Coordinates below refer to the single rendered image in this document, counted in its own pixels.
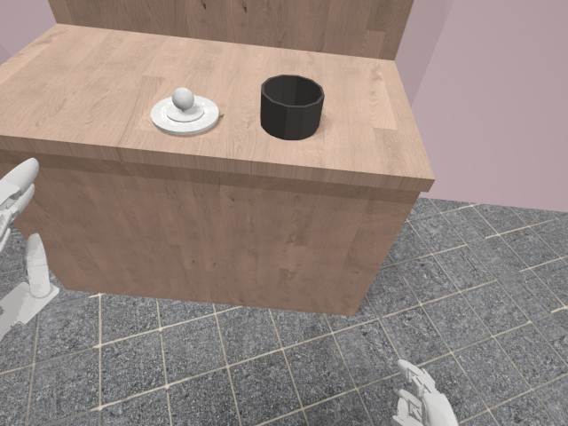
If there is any table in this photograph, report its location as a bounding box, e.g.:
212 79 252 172
0 0 436 316

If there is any left robot hand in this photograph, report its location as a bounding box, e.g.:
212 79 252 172
0 158 59 342

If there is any pot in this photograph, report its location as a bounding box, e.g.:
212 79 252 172
260 75 325 140

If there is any knob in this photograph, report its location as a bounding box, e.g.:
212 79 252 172
172 88 194 110

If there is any lid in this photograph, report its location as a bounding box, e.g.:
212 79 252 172
151 95 219 135

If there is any right robot hand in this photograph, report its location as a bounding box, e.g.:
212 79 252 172
392 359 459 426

